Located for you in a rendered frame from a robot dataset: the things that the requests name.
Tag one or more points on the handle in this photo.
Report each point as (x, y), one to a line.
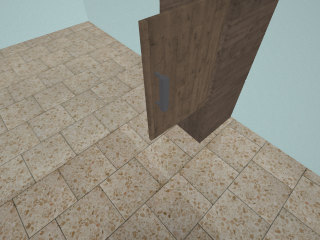
(164, 82)

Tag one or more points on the cupboard door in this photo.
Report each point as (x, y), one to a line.
(181, 43)

